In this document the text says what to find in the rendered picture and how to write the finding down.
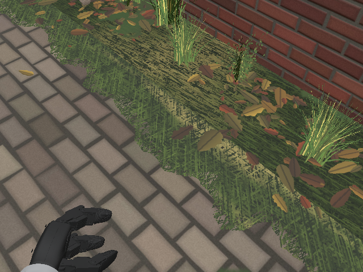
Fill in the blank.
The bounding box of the robot left hand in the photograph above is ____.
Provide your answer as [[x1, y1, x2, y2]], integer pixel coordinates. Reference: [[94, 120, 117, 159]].
[[29, 205, 118, 272]]

